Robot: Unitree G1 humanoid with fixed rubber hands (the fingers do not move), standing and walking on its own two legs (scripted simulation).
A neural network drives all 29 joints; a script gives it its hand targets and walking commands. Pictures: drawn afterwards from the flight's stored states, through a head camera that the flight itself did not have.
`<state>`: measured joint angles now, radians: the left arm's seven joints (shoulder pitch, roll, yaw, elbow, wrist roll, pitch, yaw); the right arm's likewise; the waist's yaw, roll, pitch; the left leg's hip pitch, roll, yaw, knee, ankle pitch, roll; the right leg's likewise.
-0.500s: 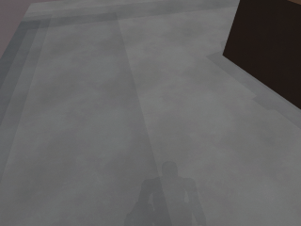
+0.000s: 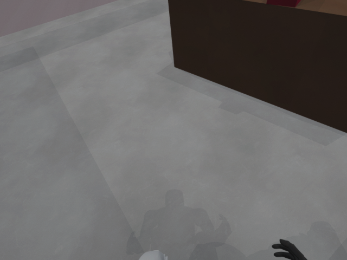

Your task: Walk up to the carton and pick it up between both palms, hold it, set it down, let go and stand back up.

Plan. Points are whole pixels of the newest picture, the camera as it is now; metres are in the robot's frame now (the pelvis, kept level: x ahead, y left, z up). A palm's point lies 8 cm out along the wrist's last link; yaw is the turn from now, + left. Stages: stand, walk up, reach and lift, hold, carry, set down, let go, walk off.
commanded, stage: walk up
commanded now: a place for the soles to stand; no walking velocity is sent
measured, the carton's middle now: out of the picture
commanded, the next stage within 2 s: none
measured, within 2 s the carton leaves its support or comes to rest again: neither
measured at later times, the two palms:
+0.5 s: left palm (128, 165) +0.42 +0.20 -0.10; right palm out of the picture +0.13 -0.24 -0.09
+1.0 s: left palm (167, 121) +0.61 +0.07 -0.10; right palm (317, 150) +0.45 -0.40 -0.10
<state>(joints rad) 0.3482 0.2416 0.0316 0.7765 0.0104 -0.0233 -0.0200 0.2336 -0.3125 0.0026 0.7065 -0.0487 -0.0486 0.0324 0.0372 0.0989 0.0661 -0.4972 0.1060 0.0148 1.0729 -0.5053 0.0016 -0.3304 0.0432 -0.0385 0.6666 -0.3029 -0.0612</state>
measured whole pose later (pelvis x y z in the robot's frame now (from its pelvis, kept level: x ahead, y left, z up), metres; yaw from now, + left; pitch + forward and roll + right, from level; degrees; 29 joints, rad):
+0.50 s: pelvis +0.24 -0.01 +0.02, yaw -22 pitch -2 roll +1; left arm 0.25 0.30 0.03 0.81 0.06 -0.01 -0.08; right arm 0.49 -0.23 0.01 0.84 -0.04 -0.12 -0.02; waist -0.03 -0.07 0.04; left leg -0.12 0.12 0.32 0.50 -0.32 -0.01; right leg -0.69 -0.07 0.01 1.02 -0.14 0.03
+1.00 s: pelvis +0.48 -0.14 +0.01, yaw -26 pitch -2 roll -2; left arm 0.37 0.24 0.02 0.82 0.04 -0.09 0.00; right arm 0.31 -0.26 -0.01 0.72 -0.05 -0.04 0.05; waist 0.04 0.05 0.05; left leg -0.58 0.12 0.02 0.88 -0.26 -0.01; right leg -0.19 0.01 -0.10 0.55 -0.33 -0.04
